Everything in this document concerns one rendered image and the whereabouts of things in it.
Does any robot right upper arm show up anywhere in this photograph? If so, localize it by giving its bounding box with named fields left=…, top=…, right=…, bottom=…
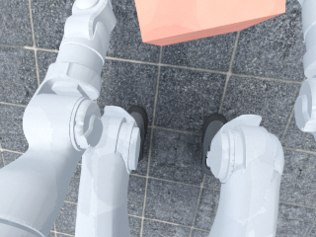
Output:
left=294, top=75, right=316, bottom=141

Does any robot left upper arm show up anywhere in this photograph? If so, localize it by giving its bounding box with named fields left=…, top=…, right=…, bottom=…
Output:
left=0, top=93, right=104, bottom=237

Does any carton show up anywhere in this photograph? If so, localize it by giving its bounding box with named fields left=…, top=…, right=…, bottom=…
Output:
left=134, top=0, right=285, bottom=46

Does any robot right thigh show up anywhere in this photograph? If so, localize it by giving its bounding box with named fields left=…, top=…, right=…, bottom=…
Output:
left=207, top=124, right=281, bottom=237

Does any robot right forearm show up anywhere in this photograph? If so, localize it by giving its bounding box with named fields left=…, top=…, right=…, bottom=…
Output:
left=297, top=0, right=316, bottom=78

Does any robot left forearm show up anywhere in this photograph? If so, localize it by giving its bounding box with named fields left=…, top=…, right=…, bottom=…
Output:
left=23, top=0, right=117, bottom=134

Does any robot right shin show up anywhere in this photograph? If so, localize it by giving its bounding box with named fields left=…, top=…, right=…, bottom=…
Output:
left=206, top=115, right=284, bottom=176

